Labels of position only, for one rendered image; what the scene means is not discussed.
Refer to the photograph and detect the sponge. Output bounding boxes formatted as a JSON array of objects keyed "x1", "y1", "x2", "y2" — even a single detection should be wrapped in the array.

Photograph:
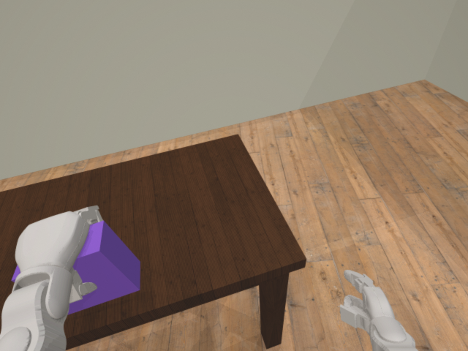
[{"x1": 11, "y1": 221, "x2": 140, "y2": 315}]

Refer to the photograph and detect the table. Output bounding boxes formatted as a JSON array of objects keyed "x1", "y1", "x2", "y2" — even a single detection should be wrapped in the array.
[{"x1": 0, "y1": 134, "x2": 306, "y2": 350}]

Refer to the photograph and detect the robot left forearm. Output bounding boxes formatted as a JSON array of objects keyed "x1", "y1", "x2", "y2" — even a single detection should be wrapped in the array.
[{"x1": 0, "y1": 265, "x2": 73, "y2": 351}]

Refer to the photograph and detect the robot right hand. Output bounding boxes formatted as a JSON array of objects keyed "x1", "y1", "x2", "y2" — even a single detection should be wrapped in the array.
[{"x1": 340, "y1": 270, "x2": 395, "y2": 335}]

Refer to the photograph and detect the robot right forearm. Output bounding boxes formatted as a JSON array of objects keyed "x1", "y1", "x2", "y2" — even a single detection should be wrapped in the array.
[{"x1": 369, "y1": 316, "x2": 418, "y2": 351}]

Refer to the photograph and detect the robot left hand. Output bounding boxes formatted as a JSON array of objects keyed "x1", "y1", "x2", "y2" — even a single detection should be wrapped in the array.
[{"x1": 15, "y1": 205, "x2": 103, "y2": 303}]

